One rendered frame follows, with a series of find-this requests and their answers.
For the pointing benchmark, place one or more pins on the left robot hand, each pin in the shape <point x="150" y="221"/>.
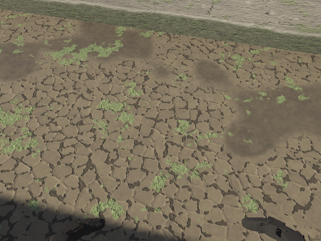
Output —
<point x="78" y="228"/>

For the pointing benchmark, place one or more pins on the right robot hand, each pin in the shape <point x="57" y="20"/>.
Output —
<point x="273" y="228"/>

